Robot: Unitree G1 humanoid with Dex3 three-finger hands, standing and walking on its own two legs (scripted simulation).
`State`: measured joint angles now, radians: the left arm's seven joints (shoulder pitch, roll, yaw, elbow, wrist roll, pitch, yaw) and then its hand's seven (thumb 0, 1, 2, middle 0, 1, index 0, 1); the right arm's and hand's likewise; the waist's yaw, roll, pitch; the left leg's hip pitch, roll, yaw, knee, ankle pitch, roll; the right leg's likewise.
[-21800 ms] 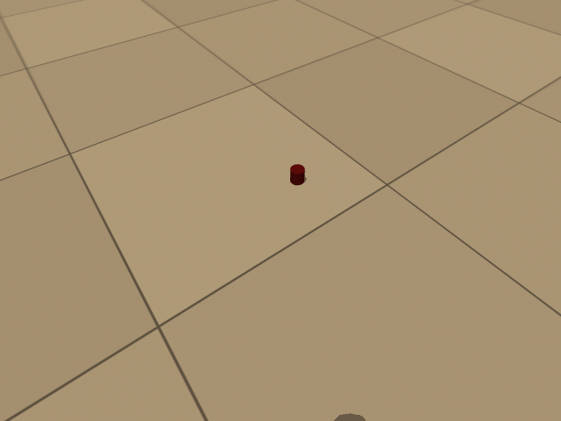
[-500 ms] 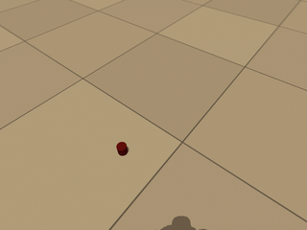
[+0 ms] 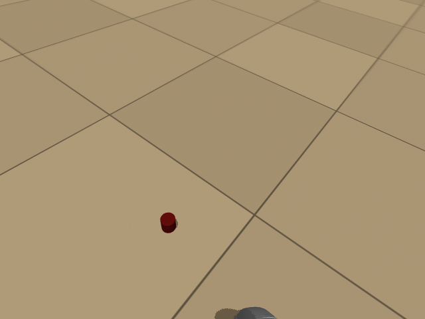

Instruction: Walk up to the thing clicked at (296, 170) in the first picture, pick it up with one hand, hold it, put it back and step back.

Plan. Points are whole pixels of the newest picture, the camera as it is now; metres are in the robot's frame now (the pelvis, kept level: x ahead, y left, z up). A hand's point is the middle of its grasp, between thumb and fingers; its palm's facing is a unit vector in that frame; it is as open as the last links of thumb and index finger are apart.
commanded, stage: walk up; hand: left
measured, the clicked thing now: (168, 222) +0.68 +0.17 -0.73
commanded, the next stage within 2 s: none
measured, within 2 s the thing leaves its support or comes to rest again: neither
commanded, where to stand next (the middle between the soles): +0.29 -0.06 m, yaw -1 degrees
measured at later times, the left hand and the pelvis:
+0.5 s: hand (127, 249) +0.29 +0.20 -0.12, palm faces -0.06 -0.93 -0.36, open 7.4 cm; pelvis +0.18 -0.05 +0.00, yaw -3 degrees
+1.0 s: hand (129, 251) +0.31 +0.21 -0.17, palm faces -0.07 -0.92 -0.38, open 7.4 cm; pelvis +0.21 -0.06 -0.02, yaw -4 degrees
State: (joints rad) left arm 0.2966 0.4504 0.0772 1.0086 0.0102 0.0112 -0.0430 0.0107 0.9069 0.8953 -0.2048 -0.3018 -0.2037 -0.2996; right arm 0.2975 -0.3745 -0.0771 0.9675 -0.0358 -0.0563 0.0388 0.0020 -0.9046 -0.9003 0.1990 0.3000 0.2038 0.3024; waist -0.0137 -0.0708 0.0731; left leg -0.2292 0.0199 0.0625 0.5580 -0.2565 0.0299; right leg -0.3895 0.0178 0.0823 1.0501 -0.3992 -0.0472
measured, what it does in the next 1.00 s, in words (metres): walks ahead: right foot, then left foot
